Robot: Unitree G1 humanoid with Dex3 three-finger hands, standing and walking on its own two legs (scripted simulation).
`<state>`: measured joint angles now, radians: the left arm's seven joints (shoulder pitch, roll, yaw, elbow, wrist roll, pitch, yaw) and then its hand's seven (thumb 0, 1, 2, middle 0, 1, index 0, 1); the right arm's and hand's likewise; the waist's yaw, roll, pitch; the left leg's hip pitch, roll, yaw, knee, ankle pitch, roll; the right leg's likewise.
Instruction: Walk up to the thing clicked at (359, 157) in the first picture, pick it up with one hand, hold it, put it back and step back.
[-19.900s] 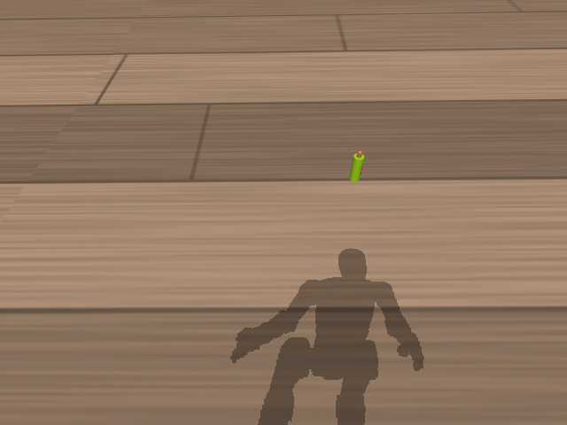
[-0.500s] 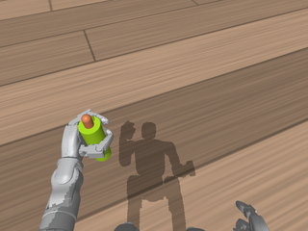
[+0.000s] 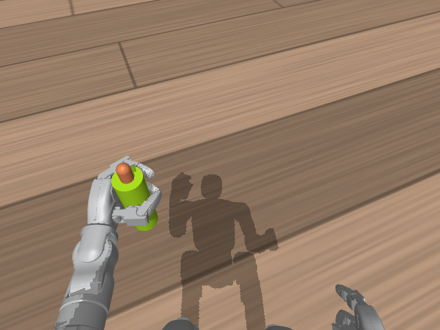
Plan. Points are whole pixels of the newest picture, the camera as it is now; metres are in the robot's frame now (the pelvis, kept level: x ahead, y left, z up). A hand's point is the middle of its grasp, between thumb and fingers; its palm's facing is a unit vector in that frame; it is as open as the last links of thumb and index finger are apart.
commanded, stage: crouch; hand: left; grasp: from the side
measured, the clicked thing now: (135, 196) +0.33 +0.17 +0.05
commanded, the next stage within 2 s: lower in 1.86 s
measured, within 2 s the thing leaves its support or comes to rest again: neither
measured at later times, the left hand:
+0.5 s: hand (153, 226) +0.34 +0.18 -0.11, palm faces +0.06 -1.00 +0.00, open 6.8 cm
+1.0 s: hand (165, 256) +0.35 +0.19 -0.35, palm faces +0.10 -0.99 -0.02, open 6.8 cm
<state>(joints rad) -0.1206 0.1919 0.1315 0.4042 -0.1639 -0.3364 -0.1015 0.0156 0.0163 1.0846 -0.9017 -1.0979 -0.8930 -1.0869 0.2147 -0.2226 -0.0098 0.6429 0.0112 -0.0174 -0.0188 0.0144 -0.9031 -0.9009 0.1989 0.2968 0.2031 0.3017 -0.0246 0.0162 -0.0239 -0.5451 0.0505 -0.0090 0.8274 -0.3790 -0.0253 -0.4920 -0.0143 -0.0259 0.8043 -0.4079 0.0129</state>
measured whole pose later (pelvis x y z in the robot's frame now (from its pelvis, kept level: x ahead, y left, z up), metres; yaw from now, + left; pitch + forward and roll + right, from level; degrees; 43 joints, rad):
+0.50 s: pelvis -0.03 +0.00 -0.11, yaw -1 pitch +23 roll -2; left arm -0.32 0.22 0.23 0.78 -0.15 -0.68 -0.14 0.02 0.00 1.11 -0.91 -1.08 -0.90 -1.07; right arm 0.18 -0.25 -0.03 0.66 -0.04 -0.07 0.04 0.01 -0.89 -0.90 0.20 0.30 0.20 0.30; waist -0.06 -0.01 -0.16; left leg -1.25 0.06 -0.04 1.39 -0.55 -0.02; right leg -1.18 -0.01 -0.03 1.37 -0.59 0.02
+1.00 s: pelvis -0.08 +0.00 -0.32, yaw -4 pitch +32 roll -3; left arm -0.59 0.33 0.42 1.04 -0.12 -0.80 -0.21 0.02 0.00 1.10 -0.92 -1.08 -0.91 -1.06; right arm 0.06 -0.25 0.02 0.69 -0.11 -0.03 0.09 0.01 -0.90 -0.90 0.20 0.30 0.20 0.30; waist -0.08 -0.03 -0.15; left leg -2.02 0.05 -0.10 2.10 -0.65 -0.05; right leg -1.96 0.01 -0.04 2.10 -0.71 0.00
